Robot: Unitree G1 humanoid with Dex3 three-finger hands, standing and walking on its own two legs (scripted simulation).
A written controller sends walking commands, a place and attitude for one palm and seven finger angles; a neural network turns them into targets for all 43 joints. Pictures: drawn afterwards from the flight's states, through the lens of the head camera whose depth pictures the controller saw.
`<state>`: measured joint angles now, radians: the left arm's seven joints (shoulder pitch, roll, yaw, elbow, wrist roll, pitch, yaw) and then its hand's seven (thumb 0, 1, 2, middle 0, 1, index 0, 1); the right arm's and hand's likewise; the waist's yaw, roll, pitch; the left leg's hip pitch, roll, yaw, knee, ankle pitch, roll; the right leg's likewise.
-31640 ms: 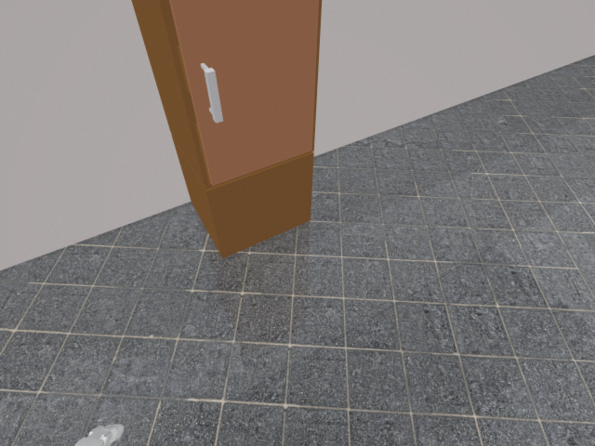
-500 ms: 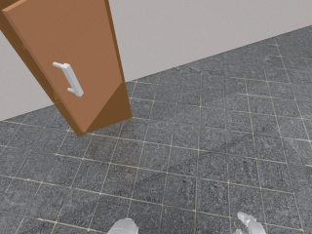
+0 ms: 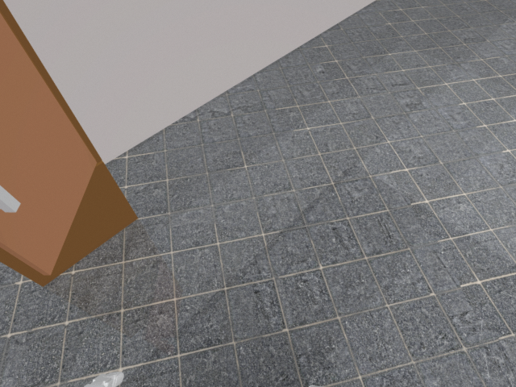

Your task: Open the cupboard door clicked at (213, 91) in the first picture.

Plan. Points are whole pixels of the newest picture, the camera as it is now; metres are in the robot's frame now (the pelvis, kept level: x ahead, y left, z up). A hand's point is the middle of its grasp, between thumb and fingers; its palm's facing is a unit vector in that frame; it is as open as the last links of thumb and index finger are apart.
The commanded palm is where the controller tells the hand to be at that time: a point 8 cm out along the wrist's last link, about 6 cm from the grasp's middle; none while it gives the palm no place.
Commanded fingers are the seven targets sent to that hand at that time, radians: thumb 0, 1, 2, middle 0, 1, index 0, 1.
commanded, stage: walk to a spot facing it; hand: left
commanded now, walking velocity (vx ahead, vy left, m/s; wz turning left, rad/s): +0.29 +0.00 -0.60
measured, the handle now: out of the picture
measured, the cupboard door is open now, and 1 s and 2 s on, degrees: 44 44 44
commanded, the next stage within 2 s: turn to face it in 1.70 s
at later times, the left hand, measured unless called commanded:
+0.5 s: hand (153, 361) +0.17 +0.21 -0.17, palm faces -0.20 -0.96 -0.17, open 7.4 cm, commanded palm none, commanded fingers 0.00 0.90 0.90 -0.20 -0.30 -0.20 -0.30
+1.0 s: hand (287, 206) +0.51 -0.04 -0.15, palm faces -0.54 -0.82 -0.19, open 7.4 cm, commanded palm none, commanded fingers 0.00 0.90 0.90 -0.20 -0.30 -0.20 -0.30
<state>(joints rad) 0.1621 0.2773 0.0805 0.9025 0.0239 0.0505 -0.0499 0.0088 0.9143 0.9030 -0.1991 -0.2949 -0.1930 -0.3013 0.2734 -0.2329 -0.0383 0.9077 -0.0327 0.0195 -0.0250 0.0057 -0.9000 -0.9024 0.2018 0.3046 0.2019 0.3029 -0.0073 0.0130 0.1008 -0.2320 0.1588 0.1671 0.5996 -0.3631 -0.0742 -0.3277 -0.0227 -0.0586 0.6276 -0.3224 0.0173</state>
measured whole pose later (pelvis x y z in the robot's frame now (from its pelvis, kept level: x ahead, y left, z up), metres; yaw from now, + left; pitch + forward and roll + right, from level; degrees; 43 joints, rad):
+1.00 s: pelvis +0.29 -0.11 -0.01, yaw -30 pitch +0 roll +2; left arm 0.05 0.18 0.05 0.92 0.01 -0.06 -0.03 0.01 0.91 0.90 -0.20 -0.29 -0.19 -0.30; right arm 0.49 -0.14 -0.01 1.14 -0.02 -0.01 -0.01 0.01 -0.90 -0.90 0.20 0.30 0.20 0.30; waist -0.06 -0.01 0.12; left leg -0.22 0.13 0.12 1.09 -0.48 -0.04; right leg -0.40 0.02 -0.13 0.68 -0.29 -0.12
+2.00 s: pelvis +0.67 -0.39 +0.00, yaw -30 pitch +1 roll +1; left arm 0.08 0.22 0.05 0.97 0.02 -0.07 -0.01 0.01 0.93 0.90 -0.20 -0.29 -0.19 -0.30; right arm 0.46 -0.13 -0.02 1.16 -0.01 -0.02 -0.02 0.01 -0.91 -0.90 0.20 0.30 0.20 0.30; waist -0.07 0.00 0.09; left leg -0.18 0.04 0.06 0.82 -0.55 -0.01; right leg -0.43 -0.08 -0.13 0.63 -0.22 -0.03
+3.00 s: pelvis +0.74 -0.48 +0.01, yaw +6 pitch +1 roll +3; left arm 0.23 0.18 0.04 0.90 0.03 0.00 0.02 0.01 0.93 0.90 -0.21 -0.30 -0.20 -0.30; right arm 0.11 -0.25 -0.07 0.93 -0.01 0.08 0.03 0.01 -0.91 -0.90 0.20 0.30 0.20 0.30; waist 0.00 -0.03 0.12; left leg -0.43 0.03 0.07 0.86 -0.43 -0.07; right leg -0.20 -0.13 -0.21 0.53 -0.33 -0.01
